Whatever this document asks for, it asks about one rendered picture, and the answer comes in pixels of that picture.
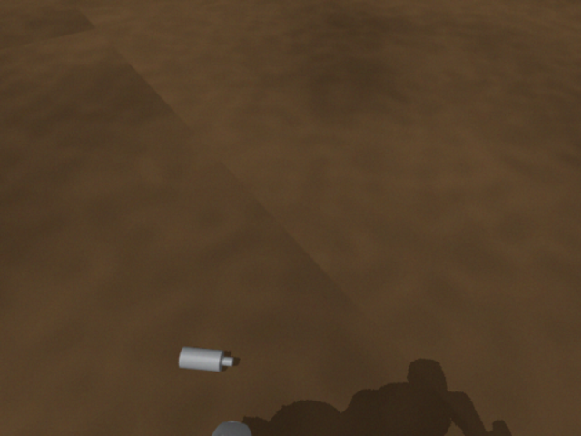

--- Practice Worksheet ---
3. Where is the bottle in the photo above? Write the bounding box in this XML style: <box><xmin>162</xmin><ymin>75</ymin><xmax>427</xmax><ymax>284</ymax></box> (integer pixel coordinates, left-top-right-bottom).
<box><xmin>179</xmin><ymin>347</ymin><xmax>234</xmax><ymax>372</ymax></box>

